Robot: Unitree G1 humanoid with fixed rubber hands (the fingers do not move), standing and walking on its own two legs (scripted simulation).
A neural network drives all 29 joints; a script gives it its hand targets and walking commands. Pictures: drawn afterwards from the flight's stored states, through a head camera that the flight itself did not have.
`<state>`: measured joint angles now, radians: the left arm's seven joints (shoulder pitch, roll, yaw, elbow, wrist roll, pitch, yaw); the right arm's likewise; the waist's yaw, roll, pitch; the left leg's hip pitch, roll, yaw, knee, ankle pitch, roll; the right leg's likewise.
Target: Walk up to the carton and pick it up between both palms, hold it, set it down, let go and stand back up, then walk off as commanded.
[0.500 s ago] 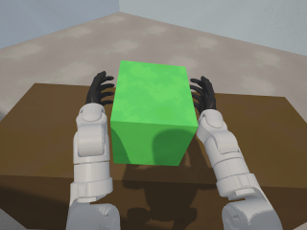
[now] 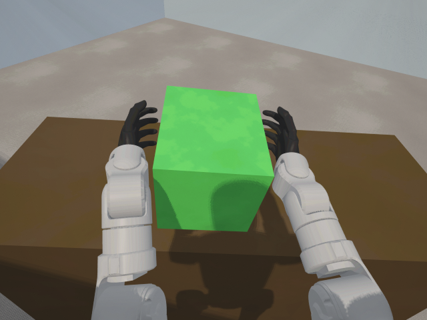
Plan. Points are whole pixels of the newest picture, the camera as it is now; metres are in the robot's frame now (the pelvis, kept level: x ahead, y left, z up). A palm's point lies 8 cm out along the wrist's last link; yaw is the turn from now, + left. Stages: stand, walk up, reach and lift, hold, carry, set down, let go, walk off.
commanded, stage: hold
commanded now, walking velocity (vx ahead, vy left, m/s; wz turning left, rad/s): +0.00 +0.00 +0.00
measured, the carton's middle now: (207, 159) +0.38 +0.01 +0.13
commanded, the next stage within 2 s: none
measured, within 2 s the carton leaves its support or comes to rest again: neither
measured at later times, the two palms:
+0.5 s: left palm (132, 143) +0.35 +0.14 +0.19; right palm (285, 149) +0.35 -0.13 +0.18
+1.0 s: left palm (130, 143) +0.35 +0.14 +0.19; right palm (284, 148) +0.35 -0.13 +0.18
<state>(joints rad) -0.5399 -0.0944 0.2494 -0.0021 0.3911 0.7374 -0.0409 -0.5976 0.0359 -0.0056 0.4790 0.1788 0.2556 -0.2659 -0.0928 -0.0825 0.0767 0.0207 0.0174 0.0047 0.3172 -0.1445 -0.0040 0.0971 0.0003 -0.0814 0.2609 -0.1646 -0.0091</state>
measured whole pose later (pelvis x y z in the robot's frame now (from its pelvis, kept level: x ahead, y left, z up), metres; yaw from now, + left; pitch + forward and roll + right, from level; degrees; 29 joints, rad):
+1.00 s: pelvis +0.00 +0.00 +0.00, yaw +0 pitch -10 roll -1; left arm -0.58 -0.09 0.26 0.04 0.39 0.74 -0.04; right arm -0.62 0.04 -0.03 0.50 0.16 0.26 -0.26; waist -0.08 -0.08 0.07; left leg 0.01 0.01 0.01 0.31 -0.14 0.00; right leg 0.08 0.00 -0.08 0.27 -0.16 -0.01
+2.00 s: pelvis +0.00 +0.00 +0.00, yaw +0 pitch -10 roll -1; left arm -0.53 -0.09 0.25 0.00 0.38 0.73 -0.05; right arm -0.59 0.05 -0.01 0.46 0.17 0.26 -0.27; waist -0.09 -0.08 0.08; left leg 0.01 0.02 0.00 0.32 -0.15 0.00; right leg 0.09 0.00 -0.09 0.26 -0.17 -0.01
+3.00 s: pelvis +0.00 +0.00 +0.00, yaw +0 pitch -11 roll +0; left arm -0.55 -0.09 0.26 0.01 0.40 0.74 -0.06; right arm -0.60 0.05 -0.02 0.49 0.16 0.26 -0.26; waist -0.09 -0.09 0.09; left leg 0.03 0.01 0.00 0.31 -0.14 0.00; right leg 0.10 0.00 -0.09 0.27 -0.17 -0.01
